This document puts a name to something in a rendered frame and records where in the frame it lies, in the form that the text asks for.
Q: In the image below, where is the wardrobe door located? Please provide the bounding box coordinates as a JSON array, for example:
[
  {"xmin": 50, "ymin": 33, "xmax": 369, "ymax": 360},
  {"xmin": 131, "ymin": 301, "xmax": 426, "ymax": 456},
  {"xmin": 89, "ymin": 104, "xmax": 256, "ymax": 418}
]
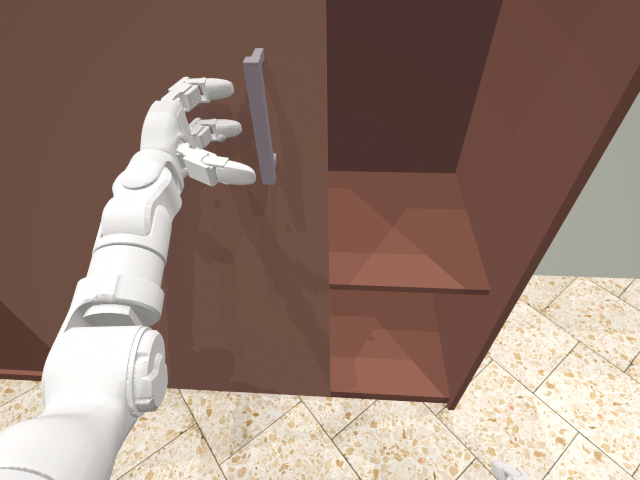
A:
[
  {"xmin": 0, "ymin": 301, "xmax": 51, "ymax": 371},
  {"xmin": 0, "ymin": 0, "xmax": 331, "ymax": 397}
]

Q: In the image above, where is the robot right hand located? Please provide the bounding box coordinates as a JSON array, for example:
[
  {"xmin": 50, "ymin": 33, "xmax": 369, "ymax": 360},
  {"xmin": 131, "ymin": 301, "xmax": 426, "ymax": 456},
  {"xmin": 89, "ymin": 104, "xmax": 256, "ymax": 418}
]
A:
[{"xmin": 491, "ymin": 460, "xmax": 530, "ymax": 480}]

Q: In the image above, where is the handle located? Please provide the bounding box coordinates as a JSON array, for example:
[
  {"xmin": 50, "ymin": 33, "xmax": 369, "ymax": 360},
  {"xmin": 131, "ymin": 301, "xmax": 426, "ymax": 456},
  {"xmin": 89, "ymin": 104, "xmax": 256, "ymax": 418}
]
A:
[{"xmin": 243, "ymin": 48, "xmax": 277, "ymax": 185}]

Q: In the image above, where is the left robot upper arm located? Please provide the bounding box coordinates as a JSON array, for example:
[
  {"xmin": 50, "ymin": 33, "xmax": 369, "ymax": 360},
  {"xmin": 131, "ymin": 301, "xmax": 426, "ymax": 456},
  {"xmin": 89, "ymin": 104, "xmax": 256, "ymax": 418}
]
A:
[{"xmin": 0, "ymin": 326, "xmax": 168, "ymax": 480}]

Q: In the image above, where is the robot left forearm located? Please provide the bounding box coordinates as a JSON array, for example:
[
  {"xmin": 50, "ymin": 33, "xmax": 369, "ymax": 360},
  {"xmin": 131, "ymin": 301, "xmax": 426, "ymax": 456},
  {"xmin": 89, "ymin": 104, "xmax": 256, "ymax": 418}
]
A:
[{"xmin": 41, "ymin": 149, "xmax": 184, "ymax": 409}]

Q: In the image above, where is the robot left hand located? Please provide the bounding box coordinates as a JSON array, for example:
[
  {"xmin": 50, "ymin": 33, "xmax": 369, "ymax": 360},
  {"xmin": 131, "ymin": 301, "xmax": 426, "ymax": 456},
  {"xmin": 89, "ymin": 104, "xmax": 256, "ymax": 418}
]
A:
[{"xmin": 140, "ymin": 77, "xmax": 256, "ymax": 186}]

